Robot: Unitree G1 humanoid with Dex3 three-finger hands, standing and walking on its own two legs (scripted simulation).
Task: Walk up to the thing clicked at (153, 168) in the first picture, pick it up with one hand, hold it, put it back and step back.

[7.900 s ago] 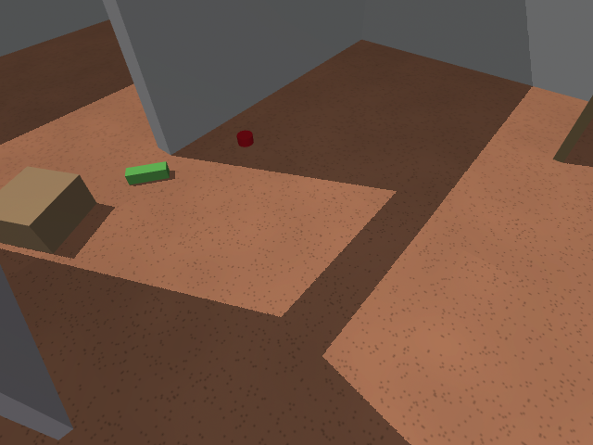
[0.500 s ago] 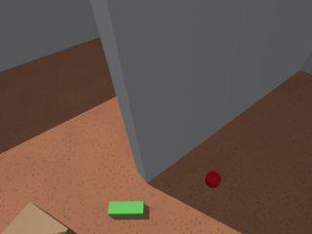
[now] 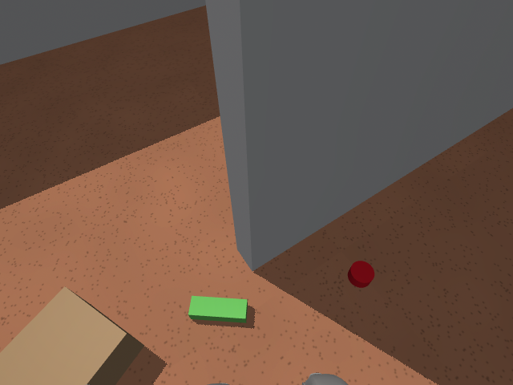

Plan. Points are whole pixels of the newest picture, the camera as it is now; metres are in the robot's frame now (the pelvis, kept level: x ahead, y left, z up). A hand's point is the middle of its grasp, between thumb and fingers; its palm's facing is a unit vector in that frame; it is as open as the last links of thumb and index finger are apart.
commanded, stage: walk up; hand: left
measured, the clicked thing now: (218, 309) +0.44 +0.18 -0.73
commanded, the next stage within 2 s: none
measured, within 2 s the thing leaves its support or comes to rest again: neither
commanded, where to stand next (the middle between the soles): +0.03 -0.01 m, yaw -2 degrees
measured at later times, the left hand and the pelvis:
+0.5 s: hand out of the picture +0.11 +0.24 -0.15, palm faces -0.06 -0.94 -0.34, open 7.4 cm; pelvis +0.01 -0.02 +0.00, yaw -4 degrees
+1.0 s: hand out of the picture +0.07 +0.28 -0.15, palm faces -0.02 -0.91 -0.42, open 7.4 cm; pelvis -0.01 -0.01 -0.01, yaw -1 degrees
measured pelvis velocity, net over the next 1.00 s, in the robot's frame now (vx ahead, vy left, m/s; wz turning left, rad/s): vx -0.01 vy -0.01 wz -0.02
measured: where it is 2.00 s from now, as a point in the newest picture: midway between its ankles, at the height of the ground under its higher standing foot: outside the picture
